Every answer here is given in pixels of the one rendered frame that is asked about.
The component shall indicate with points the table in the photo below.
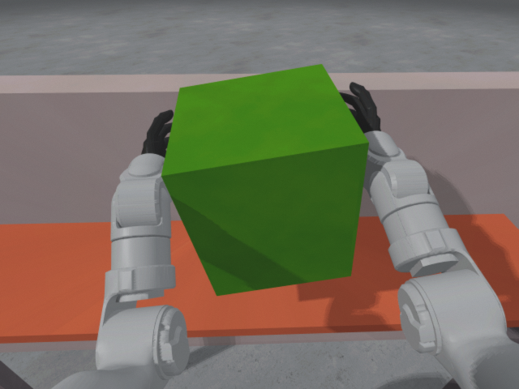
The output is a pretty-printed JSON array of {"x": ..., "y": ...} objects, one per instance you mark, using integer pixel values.
[{"x": 52, "y": 286}]

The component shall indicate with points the right robot forearm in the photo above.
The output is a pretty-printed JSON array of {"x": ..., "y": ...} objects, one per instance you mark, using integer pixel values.
[{"x": 420, "y": 240}]

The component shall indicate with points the left robot hand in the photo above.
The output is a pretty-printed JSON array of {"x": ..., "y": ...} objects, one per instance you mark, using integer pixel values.
[{"x": 156, "y": 142}]

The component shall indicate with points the right robot hand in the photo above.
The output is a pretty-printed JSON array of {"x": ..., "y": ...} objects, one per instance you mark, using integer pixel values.
[{"x": 366, "y": 111}]

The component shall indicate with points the left robot forearm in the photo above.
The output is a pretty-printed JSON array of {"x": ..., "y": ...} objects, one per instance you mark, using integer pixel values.
[{"x": 140, "y": 234}]

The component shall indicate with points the robot left upper arm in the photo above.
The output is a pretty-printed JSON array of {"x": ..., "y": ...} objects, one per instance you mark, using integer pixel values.
[{"x": 138, "y": 348}]

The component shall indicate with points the robot right upper arm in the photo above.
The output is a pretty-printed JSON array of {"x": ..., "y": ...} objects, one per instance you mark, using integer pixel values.
[{"x": 455, "y": 317}]

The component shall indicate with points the carton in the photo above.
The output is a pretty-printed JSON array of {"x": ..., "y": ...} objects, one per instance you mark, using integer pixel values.
[{"x": 266, "y": 173}]

